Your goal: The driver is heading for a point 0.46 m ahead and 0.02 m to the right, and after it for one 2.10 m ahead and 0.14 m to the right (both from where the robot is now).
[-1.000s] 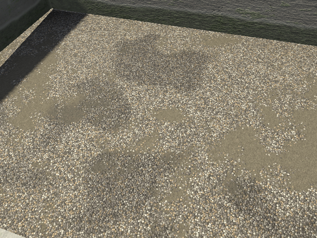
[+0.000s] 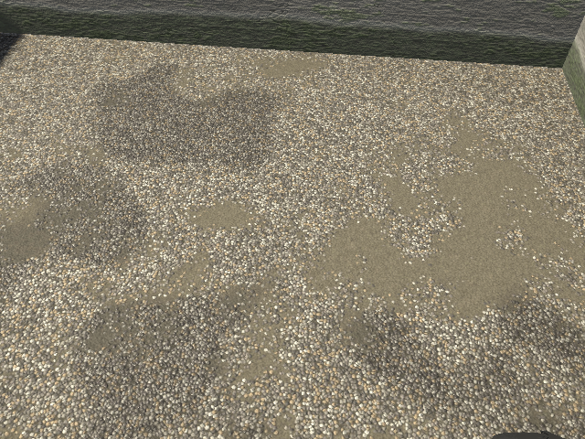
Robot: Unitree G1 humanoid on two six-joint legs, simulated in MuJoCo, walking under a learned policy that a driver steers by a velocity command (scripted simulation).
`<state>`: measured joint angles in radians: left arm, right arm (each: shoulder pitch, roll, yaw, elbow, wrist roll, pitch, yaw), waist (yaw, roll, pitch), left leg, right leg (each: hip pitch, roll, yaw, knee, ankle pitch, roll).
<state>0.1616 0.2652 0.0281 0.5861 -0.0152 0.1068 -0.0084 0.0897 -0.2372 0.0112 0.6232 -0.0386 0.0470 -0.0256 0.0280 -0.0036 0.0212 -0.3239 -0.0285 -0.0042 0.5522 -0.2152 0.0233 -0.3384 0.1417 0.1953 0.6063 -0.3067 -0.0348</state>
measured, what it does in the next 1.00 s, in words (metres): steps on the spot: right foot, then left foot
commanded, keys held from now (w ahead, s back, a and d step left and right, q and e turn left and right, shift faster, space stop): w+e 0.42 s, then w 0.20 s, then w+q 0.38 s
